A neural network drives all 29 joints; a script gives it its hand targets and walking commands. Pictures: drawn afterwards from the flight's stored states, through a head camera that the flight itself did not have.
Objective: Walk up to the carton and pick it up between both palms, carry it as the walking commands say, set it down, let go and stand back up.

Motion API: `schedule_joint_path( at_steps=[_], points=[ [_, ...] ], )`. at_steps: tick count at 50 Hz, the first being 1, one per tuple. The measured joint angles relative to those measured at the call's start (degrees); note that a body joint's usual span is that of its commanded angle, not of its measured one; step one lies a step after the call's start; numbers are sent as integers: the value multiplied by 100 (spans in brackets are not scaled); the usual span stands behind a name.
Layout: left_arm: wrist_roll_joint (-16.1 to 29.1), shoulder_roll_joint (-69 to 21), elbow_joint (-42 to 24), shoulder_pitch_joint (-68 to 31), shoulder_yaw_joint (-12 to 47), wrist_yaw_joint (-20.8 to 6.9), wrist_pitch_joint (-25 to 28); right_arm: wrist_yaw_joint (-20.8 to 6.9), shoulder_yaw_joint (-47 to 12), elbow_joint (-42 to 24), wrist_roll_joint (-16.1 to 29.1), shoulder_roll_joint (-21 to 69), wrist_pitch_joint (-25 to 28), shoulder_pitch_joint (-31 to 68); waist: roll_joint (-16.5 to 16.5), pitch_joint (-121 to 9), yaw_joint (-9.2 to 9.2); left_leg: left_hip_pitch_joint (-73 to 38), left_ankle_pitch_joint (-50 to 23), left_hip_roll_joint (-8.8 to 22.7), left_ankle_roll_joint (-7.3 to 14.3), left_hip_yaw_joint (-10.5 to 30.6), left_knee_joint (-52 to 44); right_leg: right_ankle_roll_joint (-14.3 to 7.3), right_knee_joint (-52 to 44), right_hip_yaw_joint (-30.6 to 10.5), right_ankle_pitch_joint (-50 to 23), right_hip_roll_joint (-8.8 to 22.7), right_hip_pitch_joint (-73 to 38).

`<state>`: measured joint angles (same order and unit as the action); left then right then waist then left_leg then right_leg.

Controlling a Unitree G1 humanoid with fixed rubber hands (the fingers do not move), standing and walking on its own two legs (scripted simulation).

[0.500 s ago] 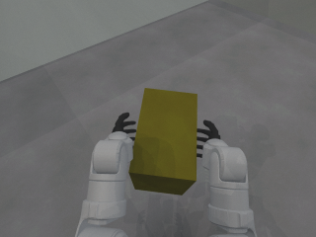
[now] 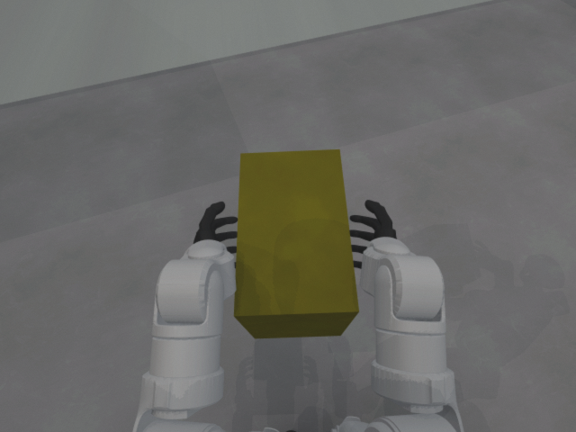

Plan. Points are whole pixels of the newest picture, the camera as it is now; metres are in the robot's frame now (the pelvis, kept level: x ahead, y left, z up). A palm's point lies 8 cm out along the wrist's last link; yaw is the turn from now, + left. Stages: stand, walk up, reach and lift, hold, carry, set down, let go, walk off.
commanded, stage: carry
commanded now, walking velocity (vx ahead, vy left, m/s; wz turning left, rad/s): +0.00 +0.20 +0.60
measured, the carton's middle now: (294, 251) +0.38 +0.01 -0.01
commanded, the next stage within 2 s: none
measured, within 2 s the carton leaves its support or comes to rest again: neither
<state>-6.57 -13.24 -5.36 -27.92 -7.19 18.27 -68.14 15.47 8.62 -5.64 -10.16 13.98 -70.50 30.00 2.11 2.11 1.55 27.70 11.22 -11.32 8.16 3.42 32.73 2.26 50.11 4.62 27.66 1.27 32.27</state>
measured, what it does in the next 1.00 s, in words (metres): steps to the left, turning left: right foot, then left foot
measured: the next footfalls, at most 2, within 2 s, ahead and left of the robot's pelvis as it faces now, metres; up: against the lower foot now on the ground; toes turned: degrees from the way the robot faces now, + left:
right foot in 0.06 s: +0.05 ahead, -0.09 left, +0.00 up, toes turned -3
left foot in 0.30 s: +0.05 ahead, +0.28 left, +0.00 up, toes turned +15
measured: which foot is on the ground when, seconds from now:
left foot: down 0.00-0.06, up 0.08-0.28, down 0.30-0.90, up 0.92-1.00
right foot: up 0.00-0.04, down 0.06-0.32, up 0.34-0.88, down 0.90-1.00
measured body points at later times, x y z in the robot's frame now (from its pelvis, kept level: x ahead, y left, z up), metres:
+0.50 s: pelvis -0.01 +0.19 +0.00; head +0.03 +0.22 +0.45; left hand +0.26 +0.41 +0.05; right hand +0.34 +0.20 +0.07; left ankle +0.02 +0.27 -0.72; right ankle +0.00 +0.05 -0.65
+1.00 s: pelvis -0.09 +0.29 +0.01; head -0.11 +0.31 +0.45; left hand +0.18 +0.49 +0.10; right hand +0.25 +0.28 +0.11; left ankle -0.08 +0.36 -0.71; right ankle -0.06 +0.11 -0.72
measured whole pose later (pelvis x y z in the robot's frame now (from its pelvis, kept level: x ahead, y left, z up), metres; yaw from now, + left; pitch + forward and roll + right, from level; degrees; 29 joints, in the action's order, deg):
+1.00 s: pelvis -0.09 +0.29 +0.01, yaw +15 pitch +2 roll -4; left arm -8.7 -12.3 -2.9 -25.3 -5.7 17.2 -74.1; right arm 14.4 6.5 -0.6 -9.3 12.8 -71.1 27.2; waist 1.0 -5.1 0.3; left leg 25.5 20.2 -2.5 -3.0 4.3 43.2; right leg 3.2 27.2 5.6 15.1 2.7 13.0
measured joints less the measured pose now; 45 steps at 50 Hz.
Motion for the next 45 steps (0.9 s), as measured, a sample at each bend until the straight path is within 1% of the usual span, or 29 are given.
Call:
schedule_joint_path(
  at_steps=[2, 3, 4, 5, 6, 7, 8, 10, 13, 14, 15, 16, 17, 18, 19, 21, 22, 24, 26, 29, 32, 34, 37, 39, 41, 42, 43, 44, 45],
  points=[
    [-53, 5, 69, 17, -62, -209, 31, -90, -16, -33, -80, -10, 4, -32, 143, -105, -12, -12, -49, -207, 119, 6, -37, -146, -785, -41, -281, -21, -375],
    [-81, 5, 119, 20, -78, -328, 39, -105, -25, -65, -104, -25, -6, -65, 240, -157, 5, 29, -31, -282, 136, -9, 75, -295, -1182, -30, -906, 13, -552],
    [-105, 6, 173, 32, -77, -436, 52, -117, -36, -113, -99, -52, -8, -132, 381, -167, -9, 95, 175, -227, -18, -95, 405, -337, -1239, 34, -1142, 29, -633],
    [-108, 10, 220, 41, -56, -515, 39, -128, -62, -192, -60, -96, -23, -252, 418, -184, -64, 226, 642, -151, -206, -201, 997, -312, -1207, 125, -1080, 99, -707],
    [-103, 14, 237, 49, -35, -579, -2, -147, -104, -271, -13, -148, -47, -386, 337, -217, -120, 387, 1022, -38, -345, -325, 1666, -263, -1157, 205, -939, 224, -766],
    [-113, 19, 240, 62, -19, -630, -50, -167, -149, -331, 42, -193, -82, -498, 182, -262, -163, 508, 1199, 140, -460, -431, 2181, -203, -1114, 263, -809, 369, -813],
    [-133, 27, 234, 85, -5, -653, -90, -175, -176, -373, 108, -219, -129, -560, 22, -294, -208, 556, 1242, 370, -577, -463, 2432, -132, -1110, 316, -725, 506, -875],
    [-159, 56, 175, 157, 75, -648, -143, -132, -190, -408, 188, -225, -197, -566, -220, -339, -317, 520, 1259, 819, -804, -330, 2310, 29, -1168, 438, -674, 758, -1015],
    [-195, 96, 75, 261, 282, -590, -214, 155, -175, -389, 291, -188, -204, -474, -423, -394, -429, 233, 1255, 1255, -959, -173, 1239, 296, -1123, 558, -619, 1179, -1151],
    [-205, 106, 45, 284, 341, -567, -248, 272, -164, -347, 328, -170, -184, -433, -459, -403, -446, 77, 1166, 1311, -989, -215, 843, 412, -1046, 560, -571, 1344, -1185],
    [-217, 111, 29, 291, 367, -544, -285, 373, -149, -271, 360, -150, -152, -384, -502, -390, -462, -61, 714, 1282, -1033, -338, 546, 513, -910, 532, -521, 1534, -1206],
    [-242, 118, 13, 300, 342, -522, -321, 431, -151, -146, 387, -123, -113, -326, -593, -341, -441, -155, 233, 1146, -1003, -488, 474, 546, -650, 398, -543, 1743, -1145],
    [-277, 135, -2, 331, 281, -503, -354, 423, -175, 16, 405, -97, -83, -269, -631, -305, -419, -183, 223, 1032, -913, -569, 564, 543, -217, 160, -637, 1790, -995],
    [-303, 159, -6, 383, 212, -480, -373, 354, -211, 179, 418, -81, -64, -230, -562, -307, -398, -155, 375, 1003, -804, -565, 658, 551, 330, -52, -145, 1619, -796],
    [-300, 172, 17, 415, 136, -410, -391, 219, -226, 323, 403, -72, -59, -201, -462, -319, -363, -120, 477, 1002, -702, -526, 679, 539, 846, -153, 399, 1389, -590],
    [-262, 150, 83, 363, -34, -310, -447, -29, -202, 525, 279, -57, -60, -155, -380, -285, -207, -113, 432, 967, -586, -460, 511, 477, 1469, -121, 826, 999, -264],
    [-238, 127, 119, 308, -98, -266, -460, -66, -180, 565, 227, -48, -67, -129, -391, -256, -111, -112, 339, 930, -572, -445, 396, 433, 1588, -55, 784, 855, -136],
    [-107, 95, 112, 236, -97, -81, -441, -3, -189, 520, 139, -32, -60, -88, -423, -201, 47, -74, 201, 829, -453, -431, 238, 326, 1551, 63, 494, 614, 51],
    [63, 80, 34, 202, -1, 140, -391, 67, -185, 397, 58, -17, -23, -44, -413, -137, 130, -40, 105, 714, -328, -419, 132, 224, 1398, 113, 248, 419, 148],
    [204, 42, -19, 103, 71, 394, -341, -14, -63, 311, -77, 15, 71, 41, -318, -66, 161, -70, -39, 571, -156, -437, -47, 108, 1058, 72, 129, 217, 151],
    [210, -3, 49, -13, 47, 486, -343, -139, 46, 302, -101, 10, 134, 22, -187, -102, 120, -138, -177, 503, -7, -488, -254, 35, 646, -35, 49, 89, 29],
    [134, -35, 159, -97, 2, 412, -344, -176, 77, 267, -71, -15, 122, -44, -113, -161, 58, -187, -271, 490, 68, -509, -397, -12, 350, -112, -66, 24, -122],
    [-38, -55, 345, -146, -53, 116, -286, -155, 105, 174, -11, -47, 44, -125, -46, -266, -55, -265, -436, 496, 150, -531, -640, -77, -43, -235, -244, -66, -404],
    [-141, -42, 410, -108, -45, -106, -246, -54, 91, 125, 23, -50, -17, -133, -27, -332, -128, -309, -556, 510, 185, -555, -808, -112, -316, -288, -305, -113, -621],
    [-188, -9, 407, -20, 30, -250, -235, 104, 45, 92, 66, -49, -57, -136, 14, -392, -197, -366, -715, 523, 178, -551, -1030, -161, -767, -252, -328, -160, -911],
    [-201, 11, 408, 34, 81, -303, -239, 185, 18, 103, 86, -49, -66, -140, 43, -419, -227, -412, -815, 523, 87, -533, -1176, -197, -1163, -165, -318, -175, -1129],
    [-218, 34, 415, 91, 138, -344, -248, 251, -11, 130, 97, -50, -74, -147, 75, -447, -254, -459, -922, 510, -140, -506, -1327, -231, -1696, -9, -332, -176, -1406],
    [-239, 48, 429, 126, 182, -376, -269, 301, -26, 157, 101, -51, -90, -145, 79, -470, -271, -447, -990, 467, -614, -484, -1366, -326, -2329, 193, -399, -141, -1741],
    [-259, 44, 415, 112, 202, -385, -319, 341, -20, 175, 97, -49, -102, -131, -24, -490, -242, -268, -936, 376, -1311, -570, -964, -548, -2921, 290, -653, -20, -2071]
  ],
)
